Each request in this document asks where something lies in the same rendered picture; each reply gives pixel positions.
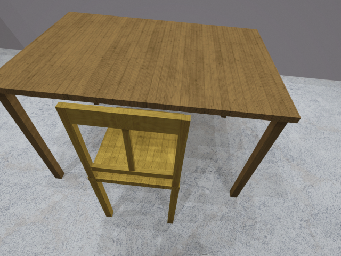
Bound chair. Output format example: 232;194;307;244
55;102;191;224

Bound table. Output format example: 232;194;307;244
0;12;301;197

